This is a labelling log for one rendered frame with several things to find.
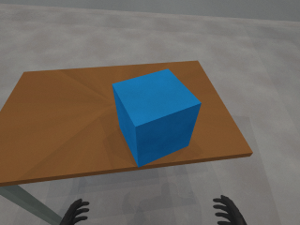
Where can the table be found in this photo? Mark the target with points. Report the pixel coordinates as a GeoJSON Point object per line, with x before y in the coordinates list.
{"type": "Point", "coordinates": [63, 123]}

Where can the right robot hand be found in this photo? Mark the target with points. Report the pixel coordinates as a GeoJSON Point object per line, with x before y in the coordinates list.
{"type": "Point", "coordinates": [234, 215]}

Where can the left robot hand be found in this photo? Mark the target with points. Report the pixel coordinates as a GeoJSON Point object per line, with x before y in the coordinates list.
{"type": "Point", "coordinates": [70, 216]}

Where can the carton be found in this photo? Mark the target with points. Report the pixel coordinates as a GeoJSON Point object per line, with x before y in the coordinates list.
{"type": "Point", "coordinates": [156, 114]}

